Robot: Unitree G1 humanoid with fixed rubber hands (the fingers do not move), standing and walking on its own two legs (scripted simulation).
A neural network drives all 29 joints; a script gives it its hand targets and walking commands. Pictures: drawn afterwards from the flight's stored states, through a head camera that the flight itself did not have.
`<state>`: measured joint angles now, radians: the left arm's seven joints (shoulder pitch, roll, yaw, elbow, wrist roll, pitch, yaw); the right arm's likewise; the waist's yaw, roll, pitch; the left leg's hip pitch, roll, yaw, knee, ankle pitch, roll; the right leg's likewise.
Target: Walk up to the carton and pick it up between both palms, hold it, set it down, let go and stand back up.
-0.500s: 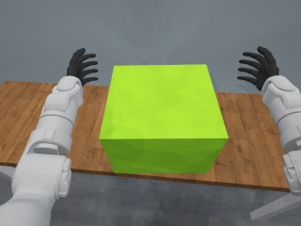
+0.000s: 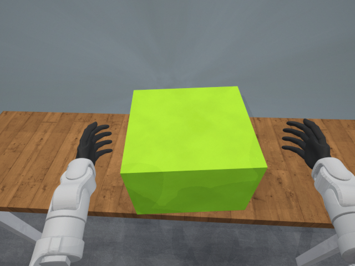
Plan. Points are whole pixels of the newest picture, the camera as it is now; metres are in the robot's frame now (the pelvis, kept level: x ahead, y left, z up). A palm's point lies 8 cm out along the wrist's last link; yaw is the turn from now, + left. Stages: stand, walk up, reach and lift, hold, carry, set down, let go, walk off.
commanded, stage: set down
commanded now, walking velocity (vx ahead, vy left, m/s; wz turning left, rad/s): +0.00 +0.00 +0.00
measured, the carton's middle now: (188, 149) +0.42 +0.01 +0.00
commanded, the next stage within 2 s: let go in 1.92 s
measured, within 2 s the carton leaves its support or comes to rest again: neither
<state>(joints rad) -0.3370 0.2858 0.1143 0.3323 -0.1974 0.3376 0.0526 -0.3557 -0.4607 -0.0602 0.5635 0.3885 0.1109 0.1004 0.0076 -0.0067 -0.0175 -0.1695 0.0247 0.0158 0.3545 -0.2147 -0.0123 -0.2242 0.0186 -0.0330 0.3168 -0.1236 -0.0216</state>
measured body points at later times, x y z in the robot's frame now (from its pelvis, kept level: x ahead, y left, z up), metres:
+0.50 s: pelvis +0.00 +0.00 +0.00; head +0.00 +0.01 +0.45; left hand +0.29 +0.23 +0.04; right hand +0.28 -0.27 +0.04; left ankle -0.02 +0.12 -0.75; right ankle +0.03 -0.10 -0.75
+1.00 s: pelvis +0.00 +0.01 +0.00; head +0.00 +0.01 +0.45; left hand +0.22 +0.22 -0.01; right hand +0.20 -0.25 -0.01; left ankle -0.02 +0.12 -0.75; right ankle +0.03 -0.10 -0.75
